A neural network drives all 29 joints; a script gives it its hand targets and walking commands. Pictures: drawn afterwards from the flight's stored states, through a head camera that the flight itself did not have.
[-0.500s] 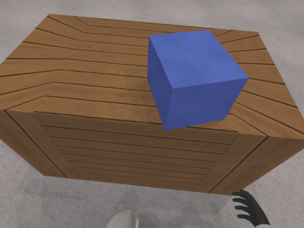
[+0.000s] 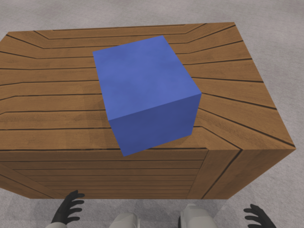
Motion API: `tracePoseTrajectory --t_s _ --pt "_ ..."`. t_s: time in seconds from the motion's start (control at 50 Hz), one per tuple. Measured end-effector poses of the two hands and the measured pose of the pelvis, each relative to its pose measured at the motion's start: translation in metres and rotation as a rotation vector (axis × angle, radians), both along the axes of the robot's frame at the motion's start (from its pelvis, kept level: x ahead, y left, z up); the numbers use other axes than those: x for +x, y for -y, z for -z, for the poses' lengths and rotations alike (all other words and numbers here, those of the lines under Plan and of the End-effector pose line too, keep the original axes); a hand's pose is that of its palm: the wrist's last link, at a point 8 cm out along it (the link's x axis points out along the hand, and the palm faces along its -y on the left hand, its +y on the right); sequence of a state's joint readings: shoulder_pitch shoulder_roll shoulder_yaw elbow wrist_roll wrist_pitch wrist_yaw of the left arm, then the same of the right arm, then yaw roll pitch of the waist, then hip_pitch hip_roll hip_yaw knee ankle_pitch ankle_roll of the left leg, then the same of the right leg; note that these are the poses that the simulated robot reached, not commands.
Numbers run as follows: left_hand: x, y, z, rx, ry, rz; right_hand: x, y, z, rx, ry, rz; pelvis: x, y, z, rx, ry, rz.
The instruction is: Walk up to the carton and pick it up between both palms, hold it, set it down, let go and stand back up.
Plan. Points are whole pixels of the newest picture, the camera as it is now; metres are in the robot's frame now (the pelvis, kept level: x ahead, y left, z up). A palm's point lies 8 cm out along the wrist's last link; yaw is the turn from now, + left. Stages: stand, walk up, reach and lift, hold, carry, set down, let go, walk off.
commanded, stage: walk up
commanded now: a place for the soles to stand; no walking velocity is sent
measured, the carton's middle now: (143, 94) +0.46 +0.03 +0.05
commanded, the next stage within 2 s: none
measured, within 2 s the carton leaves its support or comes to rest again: neither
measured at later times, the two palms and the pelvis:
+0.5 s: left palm out of the picture +0.09 +0.28 -0.07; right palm (261, 212) +0.15 -0.25 -0.07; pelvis +0.00 +0.00 +0.02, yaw +2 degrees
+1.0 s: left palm out of the picture +0.11 +0.32 -0.08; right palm (259, 227) +0.12 -0.24 -0.08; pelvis +0.01 +0.03 +0.01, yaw +1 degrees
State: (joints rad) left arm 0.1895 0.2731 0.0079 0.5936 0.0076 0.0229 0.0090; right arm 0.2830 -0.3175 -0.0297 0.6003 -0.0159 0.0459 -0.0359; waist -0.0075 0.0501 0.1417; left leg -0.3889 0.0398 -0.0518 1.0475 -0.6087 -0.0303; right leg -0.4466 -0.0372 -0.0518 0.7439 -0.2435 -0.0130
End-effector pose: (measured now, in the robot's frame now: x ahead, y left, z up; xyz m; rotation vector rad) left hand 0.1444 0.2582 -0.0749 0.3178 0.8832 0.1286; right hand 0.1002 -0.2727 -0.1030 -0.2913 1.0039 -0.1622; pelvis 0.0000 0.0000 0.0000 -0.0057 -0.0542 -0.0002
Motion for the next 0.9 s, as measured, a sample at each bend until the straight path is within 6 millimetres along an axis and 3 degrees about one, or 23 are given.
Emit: tracePoseTrajectory --t_s 0.1,0.26,0.34,0.5,0.72,0.9 --pt "-0.011 -0.01 -0.005 0.03 0.013 -0.034 0.021 0.0 -0.008 -0.005 0.013 -0.053 -0.004 0.005 -0.003 -0.002 -0.02 -0.02" --pt "-0.045 -0.023 0.011 -0.02 -0.051 -0.101 0.012 0.001 -0.031 -0.022 0.02 -0.041 -0.007 0.002 -0.009 0.005 -0.016 -0.048" --pt "-0.056 -0.019 0.014 -0.027 -0.06 -0.106 0.025 -0.001 -0.035 -0.017 0.048 -0.063 -0.006 0.003 -0.01 0.006 -0.013 -0.043" --pt "-0.058 -0.019 -0.006 0.0 -0.045 -0.097 0.051 -0.022 -0.036 0.062 0.114 -0.107 -0.003 0.001 -0.017 0.015 -0.025 -0.04" --pt "-0.032 -0.027 -0.018 0.036 -0.014 -0.05 0.031 -0.018 -0.027 0.057 0.042 -0.077 0.004 -0.005 -0.019 0.013 -0.04 -0.03" --pt "-0.041 -0.06 -0.003 0.058 -0.081 -0.084 0.014 -0.024 -0.027 0.005 -0.032 -0.07 0.009 -0.027 -0.015 0.008 -0.039 -0.037"
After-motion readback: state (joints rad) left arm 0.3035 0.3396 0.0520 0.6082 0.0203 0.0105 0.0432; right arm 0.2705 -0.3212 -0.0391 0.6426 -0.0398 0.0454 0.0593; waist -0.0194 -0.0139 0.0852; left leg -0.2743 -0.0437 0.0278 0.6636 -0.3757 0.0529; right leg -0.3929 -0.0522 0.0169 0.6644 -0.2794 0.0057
